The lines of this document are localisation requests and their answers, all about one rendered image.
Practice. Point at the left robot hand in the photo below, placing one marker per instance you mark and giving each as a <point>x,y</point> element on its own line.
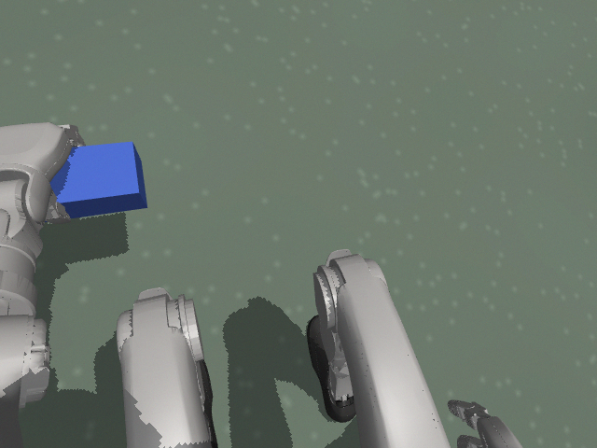
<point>44,147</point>

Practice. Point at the left robot arm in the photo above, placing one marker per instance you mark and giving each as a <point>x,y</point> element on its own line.
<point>24,352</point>

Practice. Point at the left robot foot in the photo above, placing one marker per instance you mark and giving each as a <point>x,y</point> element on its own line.
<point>208,404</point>

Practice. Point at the right robot hand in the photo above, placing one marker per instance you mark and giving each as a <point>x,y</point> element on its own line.
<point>493,432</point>

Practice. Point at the carton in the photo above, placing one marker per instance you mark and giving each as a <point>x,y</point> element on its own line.
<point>101,179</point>

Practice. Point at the right robot foot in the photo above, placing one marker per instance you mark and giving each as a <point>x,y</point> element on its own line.
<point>340,411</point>

